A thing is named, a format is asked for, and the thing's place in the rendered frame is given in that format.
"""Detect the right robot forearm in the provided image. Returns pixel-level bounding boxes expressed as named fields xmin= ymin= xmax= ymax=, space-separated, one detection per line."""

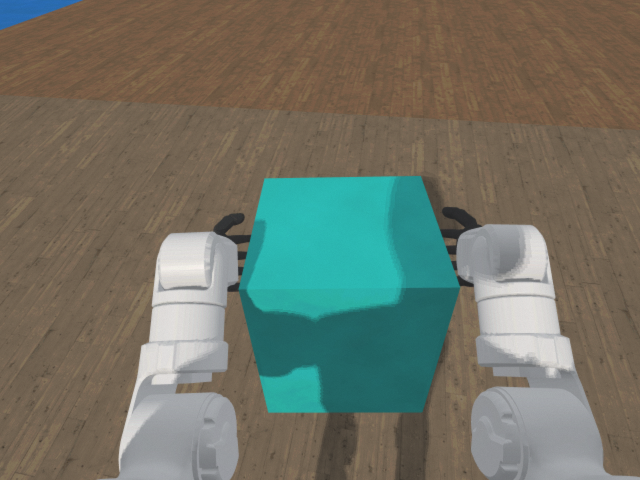
xmin=456 ymin=224 xmax=603 ymax=458

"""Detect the carton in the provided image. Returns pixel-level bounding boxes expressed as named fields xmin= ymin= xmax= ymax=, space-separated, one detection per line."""
xmin=238 ymin=176 xmax=460 ymax=413

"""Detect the robot left upper arm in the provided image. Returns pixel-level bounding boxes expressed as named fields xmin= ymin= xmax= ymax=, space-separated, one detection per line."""
xmin=98 ymin=392 xmax=239 ymax=480

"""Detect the right robot hand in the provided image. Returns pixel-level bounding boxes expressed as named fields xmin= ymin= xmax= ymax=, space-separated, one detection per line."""
xmin=440 ymin=207 xmax=482 ymax=287

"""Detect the robot right upper arm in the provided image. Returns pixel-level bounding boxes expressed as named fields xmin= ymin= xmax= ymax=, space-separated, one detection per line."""
xmin=471 ymin=386 xmax=640 ymax=480

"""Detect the left robot hand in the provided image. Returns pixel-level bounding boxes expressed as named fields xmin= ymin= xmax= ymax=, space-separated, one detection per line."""
xmin=213 ymin=213 xmax=251 ymax=292

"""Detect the left robot forearm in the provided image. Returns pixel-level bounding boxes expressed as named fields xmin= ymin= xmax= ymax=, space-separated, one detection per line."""
xmin=119 ymin=232 xmax=238 ymax=471

